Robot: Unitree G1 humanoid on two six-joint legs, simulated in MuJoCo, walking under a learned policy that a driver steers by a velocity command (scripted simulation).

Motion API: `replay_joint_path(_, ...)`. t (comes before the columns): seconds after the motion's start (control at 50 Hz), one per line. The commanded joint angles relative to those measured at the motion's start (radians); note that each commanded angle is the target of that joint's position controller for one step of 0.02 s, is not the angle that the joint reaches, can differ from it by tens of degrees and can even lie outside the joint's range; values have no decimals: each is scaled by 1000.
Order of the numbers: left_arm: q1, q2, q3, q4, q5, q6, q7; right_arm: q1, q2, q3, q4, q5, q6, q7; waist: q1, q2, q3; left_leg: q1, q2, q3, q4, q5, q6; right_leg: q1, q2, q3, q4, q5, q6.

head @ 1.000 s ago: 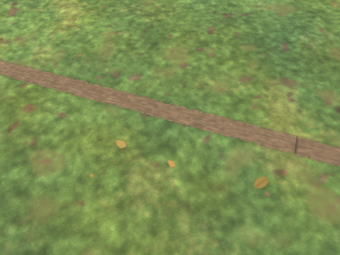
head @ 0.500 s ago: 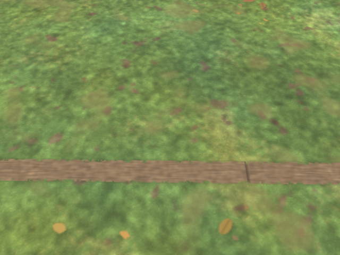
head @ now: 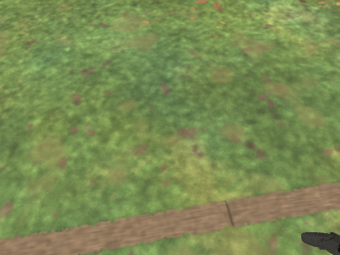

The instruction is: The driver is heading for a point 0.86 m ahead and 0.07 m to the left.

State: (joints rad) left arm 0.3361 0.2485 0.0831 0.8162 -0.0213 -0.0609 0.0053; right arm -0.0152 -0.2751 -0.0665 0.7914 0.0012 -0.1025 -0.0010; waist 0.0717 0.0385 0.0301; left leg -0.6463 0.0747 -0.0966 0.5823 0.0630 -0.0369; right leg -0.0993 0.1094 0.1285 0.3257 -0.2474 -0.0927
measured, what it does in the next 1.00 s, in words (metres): walks ahead: left foot, then right foot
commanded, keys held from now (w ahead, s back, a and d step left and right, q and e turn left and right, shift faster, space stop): w+e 0.06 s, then w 0.76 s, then w+q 0.18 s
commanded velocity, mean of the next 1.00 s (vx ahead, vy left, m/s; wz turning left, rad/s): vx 0.50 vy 0.00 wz -0.14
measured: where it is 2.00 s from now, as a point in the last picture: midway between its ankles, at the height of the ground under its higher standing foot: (210, 169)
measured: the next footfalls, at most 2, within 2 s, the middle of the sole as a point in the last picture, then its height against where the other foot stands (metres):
left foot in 0.14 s outside the picture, level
right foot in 0.64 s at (238, 249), level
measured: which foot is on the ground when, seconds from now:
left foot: up 0.00-0.12, down 0.14-0.66, up 0.68-1.00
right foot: down 0.00-0.16, up 0.18-0.62, down 0.64-1.00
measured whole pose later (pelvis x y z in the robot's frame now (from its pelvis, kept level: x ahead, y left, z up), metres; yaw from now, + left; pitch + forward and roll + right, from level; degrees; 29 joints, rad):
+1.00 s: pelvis +0.54 -0.06 +0.00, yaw -5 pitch +2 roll -2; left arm 0.35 0.27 0.06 0.85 0.01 -0.09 -0.01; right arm 0.13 -0.29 -0.05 0.82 0.02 -0.06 0.02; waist 0.06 0.05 0.00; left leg -0.70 0.11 -0.05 0.73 0.06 0.00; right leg -0.02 0.05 -0.09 0.20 -0.22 -0.05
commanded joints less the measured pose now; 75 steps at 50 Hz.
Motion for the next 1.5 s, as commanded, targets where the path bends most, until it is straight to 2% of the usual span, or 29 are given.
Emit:
replay_joint_path(0.02,37,154,39,-37,-8,-8,6,-107,-78,-10,-93,9,-18,10,7,-135,-9,127,-60,33,-85,50,15,-75,-223,182,-50,187,-106)
replay_joint_path(0.08,29,160,41,-39,-1,4,20,-73,-114,-19,-98,8,-40,22,-26,-163,-26,155,-60,21,-118,-73,39,23,-265,253,52,232,-98)
replay_joint_path(0.12,15,131,29,-49,6,9,20,91,-148,-36,-52,-6,-53,23,-101,-167,-110,375,-71,59,-160,-81,91,27,-213,222,203,424,-65)
replay_joint_path(0.14,5,94,10,-65,20,6,14,246,-190,-48,-30,-24,-55,19,-170,-109,-245,636,54,-53,-112,-87,155,-86,-161,165,442,353,-32)
replay_joint_path(0.16,163,29,-8,-66,-3,-6,10,392,-273,-73,8,-36,-43,18,-139,173,-394,1016,274,-480,-154,-235,330,-446,-10,50,804,-26,54)
replay_joint_path(0.18,203,80,-9,-46,-22,-14,10,409,-211,-61,29,-1,-36,28,-139,261,-391,1046,341,-731,-271,-464,366,-617,-29,72,953,-333,61)
replay_joint_path(0.2,94,159,8,-55,-24,-15,9,341,-133,-39,10,14,-30,27,-158,130,-227,914,300,-606,-291,-557,315,-687,-80,83,1014,-262,59)
replay_joint_path(0.22,-4,166,9,-78,-12,-15,10,271,-107,-28,-7,6,-20,24,-148,37,-133,765,256,-461,-305,-497,276,-671,-123,38,997,-182,56)
replay_joint_path(0.26,-69,141,11,-102,12,-16,7,206,-74,-10,-7,-13,-15,24,-96,18,-38,553,179,-295,-358,-299,252,-601,-188,4,870,-94,49)
replay_joint_path(0.42,-210,53,-25,-155,17,-19,-6,285,-151,-23,44,12,-8,12,-113,32,-24,488,118,-41,-447,-27,251,-533,-218,-91,432,191,84)
replay_joint_path(0.56,-378,78,-26,-218,-1,-29,-36,395,-179,-22,96,27,22,10,-155,52,15,616,170,-28,-375,-15,212,-471,-162,-125,208,201,59)
replay_joint_path(0.62,-186,148,9,-166,10,-33,-33,371,-186,-21,97,29,37,3,-35,44,-97,611,127,32,-138,286,164,-160,-108,-169,126,171,0)
replay_joint_path(0.64,-7,209,33,-127,20,-32,-23,357,-150,-4,76,14,33,1,43,0,-224,465,80,77,102,205,126,118,-209,-66,168,208,-54)
replay_joint_path(0.66,105,317,58,-110,31,-21,-16,439,-50,29,45,0,11,5,37,-234,-364,56,-69,148,499,-205,50,497,-464,346,138,123,-203)
replay_joint_path(0.68,136,254,40,-99,18,-16,-19,432,-82,24,57,10,-10,11,48,-284,-423,-86,-91,19,652,-638,55,514,-520,584,14,27,-246)
replay_joint_path(0.7,66,204,20,-105,14,-16,-21,355,-156,2,34,35,-19,17,37,-210,-268,-170,-30,7,716,-587,67,393,-481,456,-5,-15,-201)
replay_joint_path(0.76,-105,122,-8,-125,25,-23,-31,284,-132,-4,23,13,1,11,-58,-132,-75,-56,67,37,569,-383,61,19,-358,181,-104,128,-142)
replay_joint_path(0.84,-113,146,3,-96,26,-46,-29,284,-82,3,21,7,35,6,-102,-121,-44,-20,74,42,459,-248,28,-85,-333,50,-186,256,-158)
replay_joint_path(0.96,-45,177,10,-39,30,-48,-7,108,-54,15,-29,16,32,26,-36,-91,8,-22,35,48,145,40,38,-34,-321,-126,-219,276,-100)
replay_joint_path(1.08,13,194,20,17,13,-20,4,-13,-57,18,-111,18,32,58,2,-85,47,-79,4,83,17,-64,89,181,-388,-194,-141,372,-62)
replay_joint_path(1.12,-9,216,26,14,10,-4,12,13,-77,9,-127,15,32,68,-27,-111,15,-3,-38,139,9,-170,119,217,-390,-227,-38,640,-36)
replay_joint_path(1.16,-33,232,29,2,10,16,26,206,-136,-29,-91,15,37,65,-136,-118,-107,276,-125,204,-30,-190,165,181,-348,-287,244,930,8)
replay_joint_path(1.18,-15,211,18,-12,19,15,35,359,-209,-61,-59,11,39,50,-199,-55,-197,568,-73,81,-45,-79,211,-12,-304,-295,505,783,51)
replay_joint_path(1.2,94,80,-29,-56,50,-12,18,403,-327,-83,-63,0,40,36,-127,204,-327,979,218,-428,-64,42,404,-472,-117,-276,922,8,131)
replay_joint_path(1.22,74,127,-27,-28,34,-48,0,431,-253,-58,-75,4,41,33,-167,142,-483,1063,316,-662,-184,189,469,-568,-59,-71,1072,-375,134)
replay_joint_path(1.24,-11,186,-8,-41,-9,-60,-9,392,-207,-42,-75,-6,41,32,-180,76,-375,975,277,-458,-166,356,412,-616,-122,-33,1097,-329,121)
replay_joint_path(1.3,-87,170,-4,-51,15,-39,12,230,-112,-13,-94,-1,43,25,-86,-14,-147,565,159,-159,-212,455,310,-518,-221,-75,895,-191,119)
replay_joint_path(1.38,-19,113,-11,-35,25,10,30,184,-133,-18,-84,-16,31,21,-23,31,-147,409,116,-35,-277,569,311,-398,-206,-92,732,-61,148)
replay_joint_path(1.5,-147,98,-19,-51,23,14,22,197,-126,-10,-38,-11,57,0,-76,49,-151,451,89,22,-278,398,258,-331,-189,-96,395,187,149)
